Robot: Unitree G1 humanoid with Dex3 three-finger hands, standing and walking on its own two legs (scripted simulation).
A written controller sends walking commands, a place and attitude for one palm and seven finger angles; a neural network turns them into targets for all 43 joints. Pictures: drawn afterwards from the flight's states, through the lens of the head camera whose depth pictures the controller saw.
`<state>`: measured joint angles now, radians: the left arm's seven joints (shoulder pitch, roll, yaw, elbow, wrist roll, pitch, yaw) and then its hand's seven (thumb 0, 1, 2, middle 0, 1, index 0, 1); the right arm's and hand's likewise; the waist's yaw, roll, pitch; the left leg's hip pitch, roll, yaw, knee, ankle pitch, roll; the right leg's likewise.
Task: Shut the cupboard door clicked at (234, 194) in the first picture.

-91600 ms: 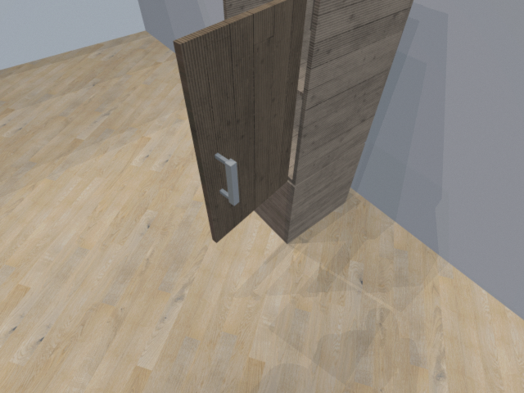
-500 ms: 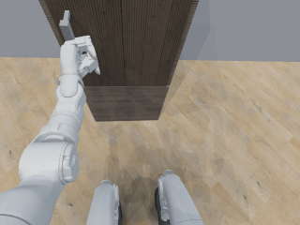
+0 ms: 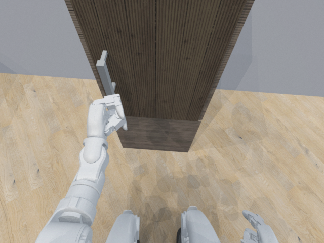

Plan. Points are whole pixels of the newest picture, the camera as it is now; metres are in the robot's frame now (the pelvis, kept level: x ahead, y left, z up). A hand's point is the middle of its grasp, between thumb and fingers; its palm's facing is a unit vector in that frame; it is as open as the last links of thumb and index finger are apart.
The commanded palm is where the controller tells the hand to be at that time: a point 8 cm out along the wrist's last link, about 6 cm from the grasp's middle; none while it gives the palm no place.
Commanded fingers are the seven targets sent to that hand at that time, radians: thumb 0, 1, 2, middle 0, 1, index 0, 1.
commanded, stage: draw the hand back to the body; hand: left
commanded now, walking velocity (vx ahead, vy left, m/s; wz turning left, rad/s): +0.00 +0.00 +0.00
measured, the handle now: (108, 76) +0.54 +0.15 +0.03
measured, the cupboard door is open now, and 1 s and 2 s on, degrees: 0 0 0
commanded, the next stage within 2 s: step back with the hand held close in 1.56 s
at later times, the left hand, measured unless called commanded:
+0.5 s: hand (76, 137) +0.31 +0.16 +0.13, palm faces -0.01 -1.00 -0.03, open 3.1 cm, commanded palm +0.27 +0.22 +0.14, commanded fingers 0.00 0.90 0.90 -1.11 -1.29 -1.11 -1.29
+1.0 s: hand out of the picture +0.25 +0.25 +0.23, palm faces +0.36 -0.87 -0.34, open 4.7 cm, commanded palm +0.20 +0.29 +0.25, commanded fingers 0.00 0.90 0.90 -0.42 -0.54 -0.42 -0.54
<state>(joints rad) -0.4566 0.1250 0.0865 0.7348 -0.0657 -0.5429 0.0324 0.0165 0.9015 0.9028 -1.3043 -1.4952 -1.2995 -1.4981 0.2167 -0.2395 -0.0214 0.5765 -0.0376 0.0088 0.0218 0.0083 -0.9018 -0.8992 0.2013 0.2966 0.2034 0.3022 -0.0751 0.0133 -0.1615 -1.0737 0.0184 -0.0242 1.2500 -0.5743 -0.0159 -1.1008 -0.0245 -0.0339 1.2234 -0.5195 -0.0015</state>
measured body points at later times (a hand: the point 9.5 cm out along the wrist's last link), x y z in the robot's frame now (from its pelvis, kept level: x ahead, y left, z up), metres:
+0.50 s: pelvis +0.01 -0.01 +0.06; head +0.05 -0.02 +0.51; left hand +0.30 +0.21 +0.14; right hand +0.16 -0.25 -0.03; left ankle +0.01 +0.13 -0.63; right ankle +0.03 -0.12 -0.63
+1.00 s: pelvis +0.03 +0.01 +0.11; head +0.01 -0.01 +0.56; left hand +0.22 +0.29 +0.25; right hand +0.22 -0.19 +0.03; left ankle +0.01 +0.13 -0.63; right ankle +0.03 -0.12 -0.63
